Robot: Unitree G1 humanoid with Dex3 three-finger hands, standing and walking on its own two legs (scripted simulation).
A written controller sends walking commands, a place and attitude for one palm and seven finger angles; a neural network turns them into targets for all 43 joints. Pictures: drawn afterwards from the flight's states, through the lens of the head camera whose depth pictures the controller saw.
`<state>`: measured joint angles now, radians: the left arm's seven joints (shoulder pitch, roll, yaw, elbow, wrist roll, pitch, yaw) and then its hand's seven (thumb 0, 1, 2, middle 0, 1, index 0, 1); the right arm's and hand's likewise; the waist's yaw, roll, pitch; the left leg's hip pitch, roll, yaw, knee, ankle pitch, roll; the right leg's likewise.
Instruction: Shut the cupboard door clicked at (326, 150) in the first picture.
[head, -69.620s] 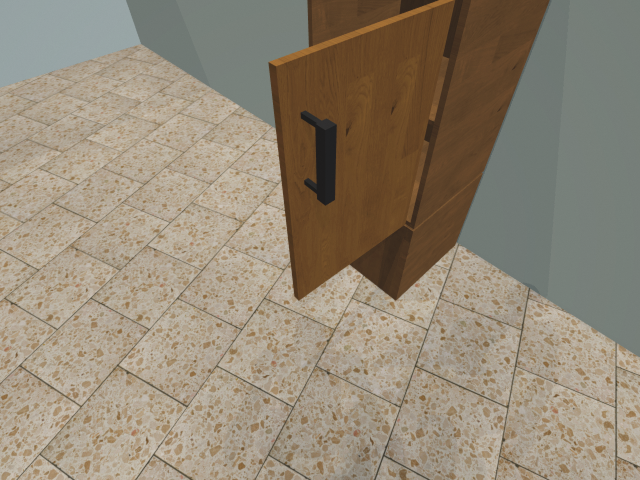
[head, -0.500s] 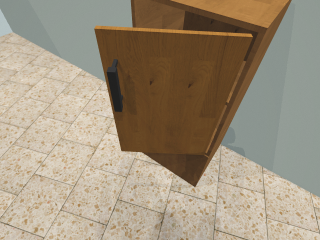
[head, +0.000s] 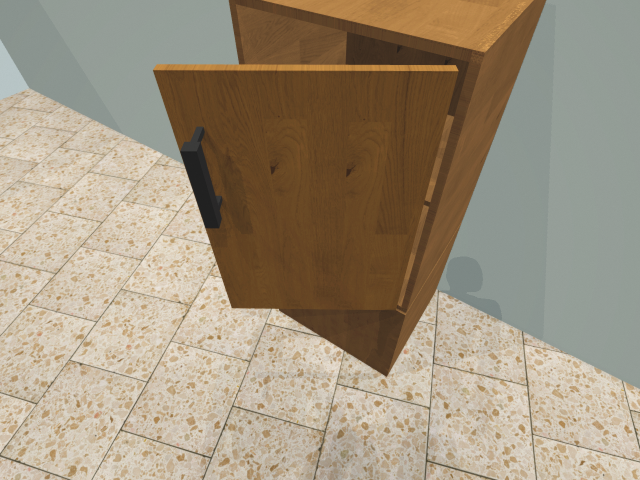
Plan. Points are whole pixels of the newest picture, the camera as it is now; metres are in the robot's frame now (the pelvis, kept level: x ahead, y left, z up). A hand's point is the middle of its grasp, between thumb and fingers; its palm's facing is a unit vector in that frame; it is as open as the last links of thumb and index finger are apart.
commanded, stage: raise the hand and make a fist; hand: left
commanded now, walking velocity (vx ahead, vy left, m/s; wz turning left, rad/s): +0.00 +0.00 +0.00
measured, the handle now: (206, 179) +0.52 +0.21 +0.09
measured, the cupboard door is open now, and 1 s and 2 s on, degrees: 33 33 33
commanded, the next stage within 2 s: bring the fist close to the handle in 1.94 s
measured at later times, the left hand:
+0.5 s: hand out of the picture +0.12 +0.18 -0.06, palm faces +0.12 -0.99 +0.01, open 5.9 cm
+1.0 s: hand (155, 430) +0.17 +0.19 +0.03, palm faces +0.07 -1.00 -0.05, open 3.6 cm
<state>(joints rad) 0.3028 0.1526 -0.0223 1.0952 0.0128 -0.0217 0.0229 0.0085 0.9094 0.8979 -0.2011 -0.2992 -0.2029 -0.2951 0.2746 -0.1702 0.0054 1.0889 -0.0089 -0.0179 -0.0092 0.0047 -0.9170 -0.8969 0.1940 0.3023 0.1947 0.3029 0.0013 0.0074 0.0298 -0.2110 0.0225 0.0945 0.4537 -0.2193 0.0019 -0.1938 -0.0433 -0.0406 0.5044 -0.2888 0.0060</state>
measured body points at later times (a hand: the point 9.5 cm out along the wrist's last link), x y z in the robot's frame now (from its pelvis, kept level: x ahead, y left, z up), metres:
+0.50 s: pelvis -0.02 -0.02 -0.08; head +0.02 +0.00 +0.37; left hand +0.11 +0.23 -0.05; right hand +0.23 -0.26 -0.11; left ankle +0.02 +0.12 -0.74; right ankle -0.01 -0.12 -0.74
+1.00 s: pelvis -0.03 +0.01 -0.06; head +0.01 +0.01 +0.39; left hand +0.16 +0.25 +0.04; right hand +0.14 -0.23 -0.14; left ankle +0.02 +0.12 -0.74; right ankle -0.01 -0.12 -0.74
